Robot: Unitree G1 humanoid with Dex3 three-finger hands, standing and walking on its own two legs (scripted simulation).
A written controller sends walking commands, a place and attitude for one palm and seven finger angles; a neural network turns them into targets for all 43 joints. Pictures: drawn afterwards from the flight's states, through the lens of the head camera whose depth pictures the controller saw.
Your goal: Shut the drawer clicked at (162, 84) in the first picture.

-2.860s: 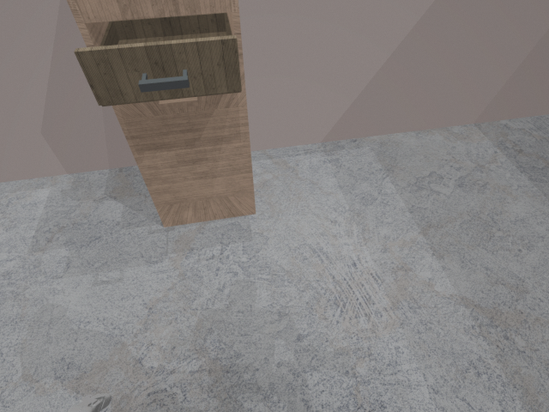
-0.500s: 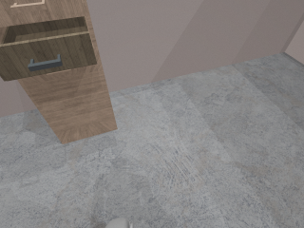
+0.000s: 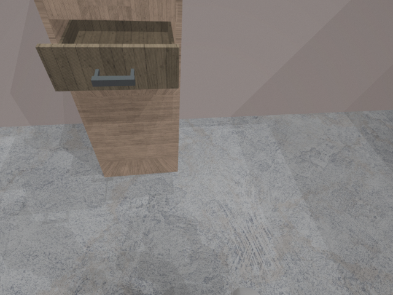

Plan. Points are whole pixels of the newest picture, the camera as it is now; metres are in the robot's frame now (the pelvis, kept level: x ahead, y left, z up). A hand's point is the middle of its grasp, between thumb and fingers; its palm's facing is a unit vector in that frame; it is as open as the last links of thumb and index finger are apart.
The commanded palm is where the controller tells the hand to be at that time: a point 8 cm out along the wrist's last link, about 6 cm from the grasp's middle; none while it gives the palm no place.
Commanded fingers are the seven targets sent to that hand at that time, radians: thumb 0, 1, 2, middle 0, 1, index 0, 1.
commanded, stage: turn to face it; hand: left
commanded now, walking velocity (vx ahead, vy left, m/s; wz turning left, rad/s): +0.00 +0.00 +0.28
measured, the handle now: (114, 76) +0.67 +0.29 +0.05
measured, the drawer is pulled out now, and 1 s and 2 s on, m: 0.17 0.17 0.17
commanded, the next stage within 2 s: take the last steps up to it in 0.24 s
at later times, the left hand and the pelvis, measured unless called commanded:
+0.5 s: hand out of the picture +0.01 +0.13 -0.16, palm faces +0.20 -0.95 -0.23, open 7.4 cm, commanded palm none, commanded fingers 0.00 0.90 0.90 -0.20 -0.30 -0.20 -0.30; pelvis +0.02 -0.05 +0.01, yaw +9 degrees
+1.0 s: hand out of the picture +0.01 +0.21 -0.17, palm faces +0.24 -0.96 -0.14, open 7.4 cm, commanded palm none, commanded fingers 0.00 0.90 0.90 -0.20 -0.30 -0.20 -0.30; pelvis +0.10 +0.05 +0.01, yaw +9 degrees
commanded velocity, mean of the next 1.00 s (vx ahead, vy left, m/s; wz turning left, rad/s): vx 0.20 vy -0.02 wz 0.08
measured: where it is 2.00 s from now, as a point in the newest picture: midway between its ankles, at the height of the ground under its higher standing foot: outside the picture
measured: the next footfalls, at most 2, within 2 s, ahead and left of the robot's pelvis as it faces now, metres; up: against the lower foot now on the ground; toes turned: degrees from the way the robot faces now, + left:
right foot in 0.34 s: +0.04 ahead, -0.15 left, +0.00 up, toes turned +5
left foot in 0.80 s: +0.10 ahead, +0.15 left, +0.00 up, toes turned +19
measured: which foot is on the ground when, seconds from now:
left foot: down 0.00-0.34, up 0.36-0.78, down 0.80-1.00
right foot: up 0.00-0.32, down 0.34-0.82, up 0.84-1.00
